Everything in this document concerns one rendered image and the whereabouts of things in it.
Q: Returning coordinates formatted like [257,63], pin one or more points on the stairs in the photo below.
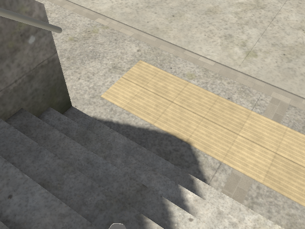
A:
[70,171]

